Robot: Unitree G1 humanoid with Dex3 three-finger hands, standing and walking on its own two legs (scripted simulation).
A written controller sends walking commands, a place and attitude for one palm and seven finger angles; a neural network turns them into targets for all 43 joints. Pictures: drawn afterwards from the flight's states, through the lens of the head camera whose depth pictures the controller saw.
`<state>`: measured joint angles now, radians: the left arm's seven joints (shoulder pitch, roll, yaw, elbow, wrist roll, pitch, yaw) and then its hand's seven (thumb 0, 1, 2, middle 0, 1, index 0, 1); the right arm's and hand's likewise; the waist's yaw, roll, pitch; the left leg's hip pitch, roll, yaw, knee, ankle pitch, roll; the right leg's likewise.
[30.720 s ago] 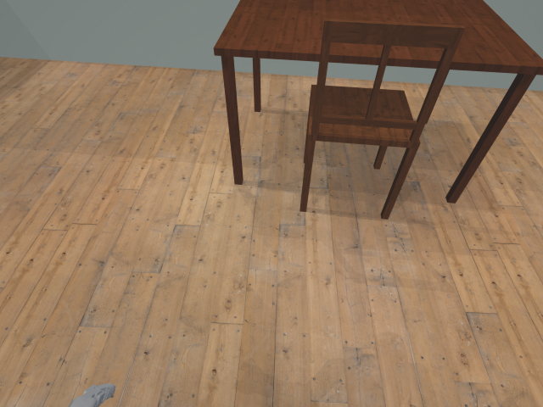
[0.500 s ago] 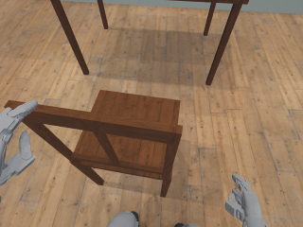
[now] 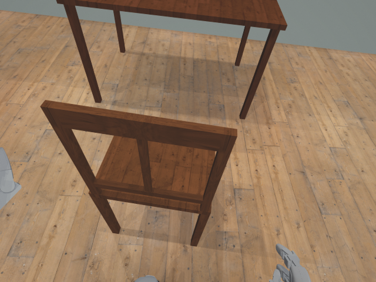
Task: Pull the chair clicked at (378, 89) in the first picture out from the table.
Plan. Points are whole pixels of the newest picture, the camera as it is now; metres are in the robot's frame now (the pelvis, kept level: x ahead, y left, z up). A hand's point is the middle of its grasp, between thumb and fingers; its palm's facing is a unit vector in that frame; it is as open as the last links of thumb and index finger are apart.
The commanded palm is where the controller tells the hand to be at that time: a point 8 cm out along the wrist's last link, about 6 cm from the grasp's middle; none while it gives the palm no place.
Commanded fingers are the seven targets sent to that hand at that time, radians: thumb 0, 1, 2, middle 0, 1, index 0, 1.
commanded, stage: step back with the hand held close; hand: left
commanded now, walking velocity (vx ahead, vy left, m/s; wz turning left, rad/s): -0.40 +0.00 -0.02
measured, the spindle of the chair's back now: (145, 167) +0.40 +0.15 -0.08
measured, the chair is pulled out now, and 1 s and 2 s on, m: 0.79 0.79 0.79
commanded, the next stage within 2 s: stop stepping back and stand still in 0.04 s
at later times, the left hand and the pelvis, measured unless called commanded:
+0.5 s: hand out of the picture +0.11 +0.27 +0.17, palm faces +0.43 -0.81 -0.40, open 7.4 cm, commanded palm +0.05 +0.30 +0.19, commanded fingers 0.00 0.90 0.90 -0.20 -0.30 -0.20 -0.30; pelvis -0.10 +0.00 +0.01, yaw -1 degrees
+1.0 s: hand out of the picture +0.10 +0.24 +0.16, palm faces +0.41 -0.82 -0.40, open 7.4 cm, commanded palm +0.04 +0.28 +0.19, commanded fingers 0.00 0.90 0.90 -0.20 -0.30 -0.20 -0.30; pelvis -0.11 -0.02 +0.01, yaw -1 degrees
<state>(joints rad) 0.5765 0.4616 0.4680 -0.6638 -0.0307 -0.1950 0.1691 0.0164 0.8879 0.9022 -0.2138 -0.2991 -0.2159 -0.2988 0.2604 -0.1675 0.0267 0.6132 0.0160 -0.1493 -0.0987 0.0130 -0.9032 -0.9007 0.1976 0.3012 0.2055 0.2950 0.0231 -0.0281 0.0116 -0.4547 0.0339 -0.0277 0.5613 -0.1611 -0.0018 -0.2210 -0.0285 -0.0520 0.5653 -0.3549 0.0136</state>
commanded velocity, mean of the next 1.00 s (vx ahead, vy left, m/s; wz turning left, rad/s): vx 0.00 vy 0.01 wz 0.00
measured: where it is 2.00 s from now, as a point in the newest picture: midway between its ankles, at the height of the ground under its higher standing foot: outside the picture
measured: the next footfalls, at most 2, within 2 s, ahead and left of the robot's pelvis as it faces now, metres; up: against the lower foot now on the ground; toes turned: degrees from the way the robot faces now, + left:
right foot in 0.02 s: -0.04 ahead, -0.15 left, +0.00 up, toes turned -4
left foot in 0.32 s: -0.02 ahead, +0.11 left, +0.00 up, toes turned -2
